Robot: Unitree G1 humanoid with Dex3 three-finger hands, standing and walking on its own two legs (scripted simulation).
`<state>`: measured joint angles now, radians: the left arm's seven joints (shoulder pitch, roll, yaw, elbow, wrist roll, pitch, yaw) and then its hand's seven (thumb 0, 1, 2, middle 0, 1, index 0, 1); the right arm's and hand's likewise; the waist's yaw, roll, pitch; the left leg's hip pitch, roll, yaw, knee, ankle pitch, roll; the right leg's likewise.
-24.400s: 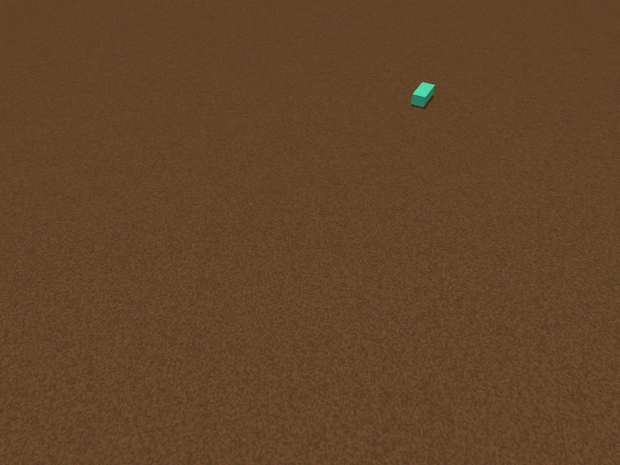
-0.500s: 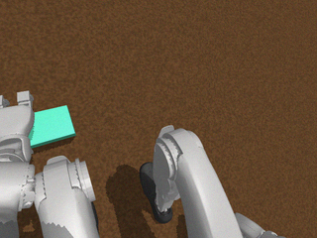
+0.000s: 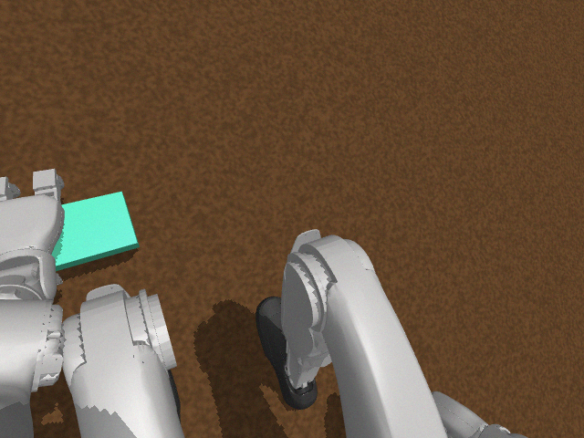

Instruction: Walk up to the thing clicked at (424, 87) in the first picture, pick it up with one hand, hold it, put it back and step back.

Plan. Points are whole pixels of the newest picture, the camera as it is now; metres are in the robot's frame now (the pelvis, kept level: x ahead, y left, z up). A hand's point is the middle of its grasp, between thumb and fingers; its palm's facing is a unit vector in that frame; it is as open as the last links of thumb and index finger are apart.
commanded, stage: rest palm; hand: left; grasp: from above
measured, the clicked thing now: (68, 236) +0.41 +0.23 -0.28
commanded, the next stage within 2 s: none
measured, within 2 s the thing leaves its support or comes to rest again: neither
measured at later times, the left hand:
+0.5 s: hand (42, 241) +0.40 +0.25 -0.25, palm faces -0.46 -0.09 -0.88, open 14.3 cm
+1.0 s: hand (44, 244) +0.40 +0.25 -0.25, palm faces -0.47 -0.10 -0.88, open 14.2 cm
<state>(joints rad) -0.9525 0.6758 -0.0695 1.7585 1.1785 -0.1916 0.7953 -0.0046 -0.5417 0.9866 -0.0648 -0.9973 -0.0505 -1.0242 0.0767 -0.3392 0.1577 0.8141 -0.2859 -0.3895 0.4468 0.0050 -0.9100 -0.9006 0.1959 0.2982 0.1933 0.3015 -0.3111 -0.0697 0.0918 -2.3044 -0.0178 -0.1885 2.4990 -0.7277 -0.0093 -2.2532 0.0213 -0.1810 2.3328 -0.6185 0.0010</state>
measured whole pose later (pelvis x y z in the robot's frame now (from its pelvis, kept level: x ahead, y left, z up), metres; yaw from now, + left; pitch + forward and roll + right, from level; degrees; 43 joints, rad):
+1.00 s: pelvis +0.00 +0.00 +0.00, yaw +0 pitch +30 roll -11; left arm -0.95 0.68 -0.07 1.75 1.17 -0.20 0.77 0.00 -0.51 0.96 -0.06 -1.01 -0.06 -1.02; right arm 0.09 -0.34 0.16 0.81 -0.28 -0.38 0.44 0.00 -0.91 -0.90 0.20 0.30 0.19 0.30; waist -0.31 -0.07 0.09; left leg -2.31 -0.02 -0.19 2.50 -0.73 -0.01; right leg -2.26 0.02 -0.18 2.34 -0.62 0.00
